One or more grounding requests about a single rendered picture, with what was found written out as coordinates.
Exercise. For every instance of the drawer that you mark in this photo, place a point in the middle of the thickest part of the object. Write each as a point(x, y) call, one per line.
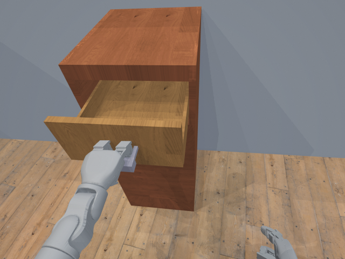
point(153, 115)

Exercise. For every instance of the left robot forearm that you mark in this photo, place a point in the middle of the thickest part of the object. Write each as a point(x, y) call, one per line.
point(74, 231)

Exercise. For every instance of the robot left hand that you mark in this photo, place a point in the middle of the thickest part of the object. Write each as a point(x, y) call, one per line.
point(102, 166)

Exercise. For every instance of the robot right hand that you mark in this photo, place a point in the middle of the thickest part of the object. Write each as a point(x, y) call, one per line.
point(282, 247)

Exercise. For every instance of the cabinet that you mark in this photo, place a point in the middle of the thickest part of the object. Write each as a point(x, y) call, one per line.
point(149, 44)

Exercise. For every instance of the handle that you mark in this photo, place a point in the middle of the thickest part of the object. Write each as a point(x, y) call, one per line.
point(130, 163)

